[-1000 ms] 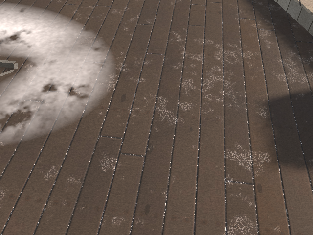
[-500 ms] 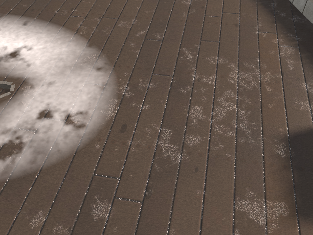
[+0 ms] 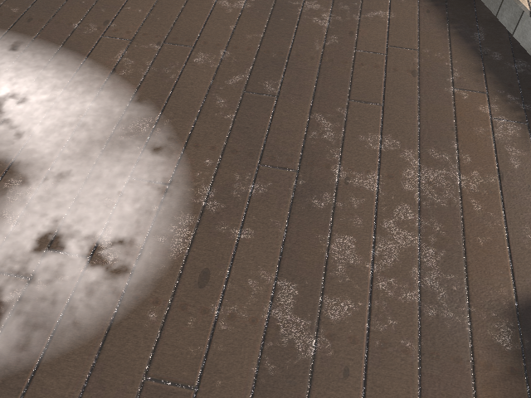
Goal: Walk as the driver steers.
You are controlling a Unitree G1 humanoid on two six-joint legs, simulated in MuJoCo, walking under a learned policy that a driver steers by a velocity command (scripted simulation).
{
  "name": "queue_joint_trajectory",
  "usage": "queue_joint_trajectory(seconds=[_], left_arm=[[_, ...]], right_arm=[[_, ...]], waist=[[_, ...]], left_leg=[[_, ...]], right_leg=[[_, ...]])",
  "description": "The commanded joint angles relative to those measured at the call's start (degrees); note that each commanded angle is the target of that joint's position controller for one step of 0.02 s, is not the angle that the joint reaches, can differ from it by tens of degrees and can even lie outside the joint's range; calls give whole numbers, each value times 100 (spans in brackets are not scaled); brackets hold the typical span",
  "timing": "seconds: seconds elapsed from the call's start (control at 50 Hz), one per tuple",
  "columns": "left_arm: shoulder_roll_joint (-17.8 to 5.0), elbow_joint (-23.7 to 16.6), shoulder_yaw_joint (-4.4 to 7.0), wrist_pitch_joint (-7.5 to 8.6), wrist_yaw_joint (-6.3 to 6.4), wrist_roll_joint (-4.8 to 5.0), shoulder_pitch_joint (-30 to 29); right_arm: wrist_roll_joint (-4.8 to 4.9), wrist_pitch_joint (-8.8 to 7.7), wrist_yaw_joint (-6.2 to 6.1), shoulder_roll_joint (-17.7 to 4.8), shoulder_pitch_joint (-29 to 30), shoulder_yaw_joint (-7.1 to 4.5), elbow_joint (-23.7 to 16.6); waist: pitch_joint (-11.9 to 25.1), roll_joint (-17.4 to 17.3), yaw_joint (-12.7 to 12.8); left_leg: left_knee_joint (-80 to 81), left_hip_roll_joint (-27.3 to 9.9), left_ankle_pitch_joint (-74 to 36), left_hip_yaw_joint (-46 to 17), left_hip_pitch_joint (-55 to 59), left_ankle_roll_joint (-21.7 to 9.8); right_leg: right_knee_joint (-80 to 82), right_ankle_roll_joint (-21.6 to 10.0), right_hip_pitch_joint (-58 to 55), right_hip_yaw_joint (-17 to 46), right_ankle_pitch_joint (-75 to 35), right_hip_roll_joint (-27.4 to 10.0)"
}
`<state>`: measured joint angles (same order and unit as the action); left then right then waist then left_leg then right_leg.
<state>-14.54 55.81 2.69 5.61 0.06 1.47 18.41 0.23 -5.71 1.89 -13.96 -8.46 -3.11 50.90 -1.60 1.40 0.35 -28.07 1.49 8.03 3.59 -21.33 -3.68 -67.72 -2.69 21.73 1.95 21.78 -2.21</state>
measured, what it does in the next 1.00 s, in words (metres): walks ahead: right foot, then left foot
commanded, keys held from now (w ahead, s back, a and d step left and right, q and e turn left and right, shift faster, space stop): w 0.92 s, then w+e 0.08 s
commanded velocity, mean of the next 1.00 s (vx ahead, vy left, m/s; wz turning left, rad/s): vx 0.50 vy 0.00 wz -0.01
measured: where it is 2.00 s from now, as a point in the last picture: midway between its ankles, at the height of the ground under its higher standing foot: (277, 253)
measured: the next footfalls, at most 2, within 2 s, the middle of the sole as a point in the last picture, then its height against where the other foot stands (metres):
right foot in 0.44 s outside the picture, level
left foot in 1.00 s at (235, 300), level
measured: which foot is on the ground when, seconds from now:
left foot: down 0.00-0.44, up 0.46-0.98, down 1.00-1.00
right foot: up 0.00-0.42, down 0.44-1.00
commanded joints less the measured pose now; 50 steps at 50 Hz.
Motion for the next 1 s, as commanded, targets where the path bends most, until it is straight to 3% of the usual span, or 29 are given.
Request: queue_joint_trajectory(seconds=[0.02,0.04,0.08,0.1,0.14,0.22,0.34,0.38,0.4,0.42,0.44,0.46,0.48,0.5,0.52,0.54,0.56,0.58,0.62,0.68,0.72,0.8,0.9,0.96,0.98,1.0], left_arm=[[-432,-374,161,-5,71,-47,85],[-320,-344,159,-64,74,-52,182],[-344,-437,191,-129,102,-69,-65],[-349,-528,196,-135,107,-97,-305],[-341,-673,205,-118,93,-129,-748],[-201,-884,149,-69,10,-95,-1516],[-222,-1239,78,12,-184,-27,-2370],[-330,-1269,103,49,-239,-18,-2256],[-445,-1213,152,64,-243,-23,-1983],[-602,-1049,244,71,-227,-41,-1398],[-900,-733,393,68,-186,-61,-386],[-1383,-543,507,42,-118,-131,677],[-1542,-445,507,38,-177,-141,786],[-969,-505,357,49,-177,-87,587],[-745,-611,282,57,-152,-78,63],[-646,-703,232,58,-159,-114,-387],[-467,-726,179,61,-185,-163,-636],[-445,-695,162,79,-192,-218,-694],[-453,-581,166,109,-194,-180,-564],[-672,-460,215,105,-94,-178,-315],[-685,-384,211,63,-35,-162,-138],[-733,-231,210,32,15,-104,195],[-796,41,255,-77,45,-53,585],[-891,72,303,-151,72,-22,475],[-922,35,306,-177,73,-13,315],[-788,-24,249,-194,68,-38,218]], right_arm=[[-68,-74,35,-432,-196,-67,-124],[-57,-93,32,-450,-299,-75,-52],[-62,-110,-30,-616,-469,-107,52],[-61,-108,-71,-726,-587,-131,100],[-43,-69,-142,-733,-824,-126,188],[15,-23,-208,-791,-1163,-114,310],[66,115,-247,-868,-1660,-162,602],[82,162,-268,-933,-1586,-199,621],[84,180,-273,-985,-1473,-217,598],[90,206,-273,-1001,-1317,-218,565],[62,220,-268,-861,-1248,-162,509],[-67,200,-268,-653,-1340,-62,356],[11,55,-190,105,-2050,138,404],[157,-74,-164,-599,-1599,-14,436],[251,-149,-148,-836,-1041,-80,256],[222,-155,-189,-785,-780,-84,216],[119,-104,-226,-727,-640,-131,209],[107,-28,-225,-598,-835,-135,225],[92,90,-237,-389,-987,-128,270],[32,163,-266,-434,-388,-159,71],[0,151,-244,-396,-22,-161,-46],[37,104,-172,-278,743,-100,-252],[97,44,-28,-320,1409,-48,-534],[100,-29,28,-537,1133,-122,-551],[87,-53,12,-688,608,-209,-417],[67,-65,-35,-986,-406,-363,-110]], waist=[[383,-655,39],[340,-653,90],[161,-510,115],[81,-485,68],[13,-403,-49],[-122,-440,-286],[-394,-465,-508],[-296,-556,-355],[-115,-635,-176],[242,-670,169],[870,-549,597],[1783,315,845],[2416,1748,411],[2002,1014,582],[1217,716,503],[825,163,308],[477,-25,149],[475,256,-48],[376,278,-167],[81,115,-91],[13,118,-8],[-154,172,228],[-382,211,386],[-197,337,101],[102,389,-219],[724,278,-662]], left_leg=[[1801,-1468,-334,-1779,1131,-918],[1917,-1403,-465,-1574,968,-961],[2070,-1347,-802,-1292,916,-999],[2113,-1403,-994,-1253,983,-1035],[2144,-1367,-1142,-1115,1224,-964],[2201,-1216,-992,-787,1466,-769],[1796,-1597,-1144,-823,2505,-737],[1497,-1705,-1702,-836,2705,-649],[1197,-1674,-2478,-782,2711,-583],[541,-1513,-3431,-622,2599,-479],[-628,-1184,-3582,-391,2063,-307],[-2610,-744,-1561,-103,712,-89],[-4258,271,2392,-530,-1392,164],[-4859,-89,2436,-1125,-2004,49],[-4843,-376,1882,-968,-2263,-42],[-4568,-674,1340,-823,-1990,-29],[-4240,-832,1021,-771,-1757,-16],[-4053,-968,834,-822,-1392,7],[-3690,-1026,734,-755,-1235,92],[-2919,-1086,57,-705,-1783,250],[-2268,-1047,-569,-665,-1956,305],[-1034,-812,-1409,-438,-1717,301],[-331,-683,-1050,-426,-1864,164],[-65,-480,-437,-344,-1121,-26],[60,-285,-378,-188,-304,-116],[17,-269,-503,-193,1151,-271]], right_leg=[[-9,-42,1196,236,-647,-649],[127,-8,1106,190,-735,-662],[493,76,1409,139,-1117,-692],[813,138,1635,143,-1368,-724],[1470,211,1940,123,-1945,-711],[2773,202,1798,-74,-2817,-496],[3665,57,1983,-151,-2342,-306],[3833,-89,1630,-217,-1932,-198],[3890,-179,1119,-337,-1757,-47],[4006,-307,222,-520,-1781,164],[3946,-504,-1250,-463,-1955,149],[3859,-910,-3077,1041,-2024,-1103],[4724,-1784,-4624,3759,-942,-2151],[4987,-1510,-4307,3690,-398,-1932],[5085,-1242,-3504,2783,-717,-1749],[5254,-1119,-2638,2154,-1331,-1543],[5460,-1022,-1969,1663,-1745,-1298],[5618,-1047,-1596,1424,-1945,-1241],[5846,-1112,-1299,1054,-2235,-1128],[6088,-1133,-1276,758,-2438,-1102],[6140,-1034,-1402,541,-2459,-1010],[6196,-857,-1532,166,-2316,-845],[5863,-817,-2391,186,-2413,-1194],[5318,-686,-2589,323,-3375,-1316],[4760,-598,-2474,256,-4234,-1179],[3658,-434,-1984,68,-4470,-839]])
Velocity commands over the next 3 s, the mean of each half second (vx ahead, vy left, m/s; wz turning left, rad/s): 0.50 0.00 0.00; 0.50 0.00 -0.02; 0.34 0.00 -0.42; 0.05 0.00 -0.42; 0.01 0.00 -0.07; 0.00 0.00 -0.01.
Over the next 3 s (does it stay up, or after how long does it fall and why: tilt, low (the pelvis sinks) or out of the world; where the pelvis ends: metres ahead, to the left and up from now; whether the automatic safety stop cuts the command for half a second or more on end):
stays up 0.87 -0.02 0.00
